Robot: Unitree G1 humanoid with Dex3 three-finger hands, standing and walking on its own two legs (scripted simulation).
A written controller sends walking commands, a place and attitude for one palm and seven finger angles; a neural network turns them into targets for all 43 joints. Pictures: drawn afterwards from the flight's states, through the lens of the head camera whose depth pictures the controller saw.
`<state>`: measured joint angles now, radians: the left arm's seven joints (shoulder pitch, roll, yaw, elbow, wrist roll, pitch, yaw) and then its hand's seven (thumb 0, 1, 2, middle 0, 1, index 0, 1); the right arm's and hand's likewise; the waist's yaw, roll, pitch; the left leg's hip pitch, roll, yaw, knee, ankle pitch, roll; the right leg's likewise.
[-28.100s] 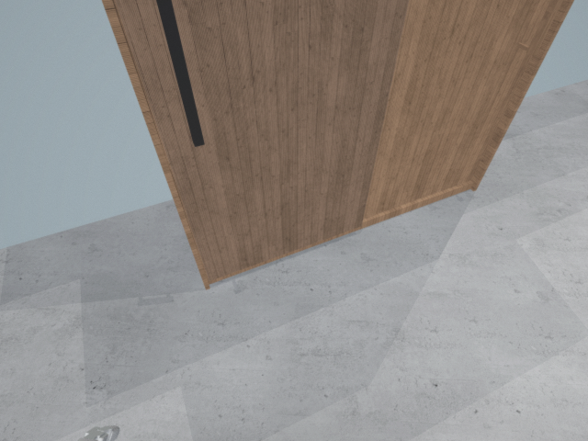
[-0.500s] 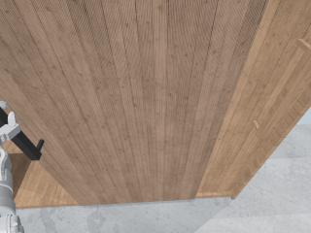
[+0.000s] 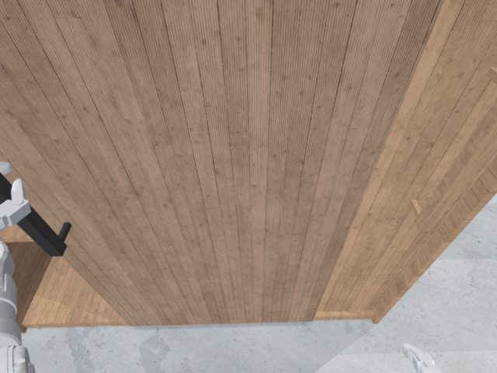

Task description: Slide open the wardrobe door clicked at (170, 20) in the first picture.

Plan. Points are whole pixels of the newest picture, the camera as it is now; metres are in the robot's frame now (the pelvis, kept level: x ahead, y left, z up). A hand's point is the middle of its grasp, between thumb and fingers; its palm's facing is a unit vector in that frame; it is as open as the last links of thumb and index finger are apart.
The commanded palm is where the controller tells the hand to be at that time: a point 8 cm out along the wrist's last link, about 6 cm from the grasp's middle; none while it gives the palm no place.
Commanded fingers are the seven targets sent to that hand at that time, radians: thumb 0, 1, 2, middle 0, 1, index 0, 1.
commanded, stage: stop walking and hold the door there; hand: left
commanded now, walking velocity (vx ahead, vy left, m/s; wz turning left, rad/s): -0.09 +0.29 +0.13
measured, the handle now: (17, 190) +0.36 +0.42 +0.10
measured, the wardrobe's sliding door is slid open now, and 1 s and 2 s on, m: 0.43 0.41 0.42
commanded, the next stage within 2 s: loosen the grip on the handle in 1.56 s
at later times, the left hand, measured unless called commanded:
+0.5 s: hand (14, 206) +0.32 +0.41 +0.11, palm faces +0.55 -0.78 -0.30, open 5.7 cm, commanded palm +0.28 +0.42 +0.10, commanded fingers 0.00 0.90 0.90 -0.45 -1.40 -0.45 -1.40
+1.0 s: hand (12, 207) +0.32 +0.41 +0.11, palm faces +0.43 -0.89 -0.16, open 5.7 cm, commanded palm +0.28 +0.43 +0.10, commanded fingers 0.00 0.90 0.90 -0.45 -1.40 -0.45 -1.40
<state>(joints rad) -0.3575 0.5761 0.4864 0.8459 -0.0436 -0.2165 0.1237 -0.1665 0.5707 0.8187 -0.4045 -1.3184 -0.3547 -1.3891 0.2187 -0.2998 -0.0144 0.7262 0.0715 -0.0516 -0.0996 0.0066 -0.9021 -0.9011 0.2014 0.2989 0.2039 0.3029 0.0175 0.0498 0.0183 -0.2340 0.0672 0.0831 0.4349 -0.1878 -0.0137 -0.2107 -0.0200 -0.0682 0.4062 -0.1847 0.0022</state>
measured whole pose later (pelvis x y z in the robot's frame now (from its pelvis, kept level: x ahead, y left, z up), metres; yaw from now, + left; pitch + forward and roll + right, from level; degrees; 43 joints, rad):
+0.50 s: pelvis -0.03 +0.06 -0.01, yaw +2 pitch -2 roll +0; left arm -0.44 0.50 0.37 0.66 -0.05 -0.20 0.12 -0.22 0.61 0.81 -0.46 -1.40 -0.40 -1.40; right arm 0.18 -0.26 -0.01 0.69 0.06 -0.05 -0.09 0.01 -0.90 -0.90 0.20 0.30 0.20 0.30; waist 0.03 0.03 0.15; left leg -0.30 -0.04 0.09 0.51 -0.18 0.08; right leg -0.31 -0.11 -0.09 0.71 -0.44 0.02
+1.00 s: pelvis -0.06 +0.14 -0.01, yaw +5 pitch -2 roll +1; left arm -0.47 0.33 0.22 0.35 -0.06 -0.13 0.15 -0.12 0.70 0.77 -0.46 -1.40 -0.33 -1.40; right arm 0.14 -0.18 0.03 0.67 0.05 -0.08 -0.07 0.01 -0.90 -0.90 0.20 0.30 0.20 0.30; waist 0.03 -0.04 0.23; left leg -0.28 0.04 0.09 0.56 -0.23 -0.01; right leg -0.29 -0.05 -0.08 0.69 -0.43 0.01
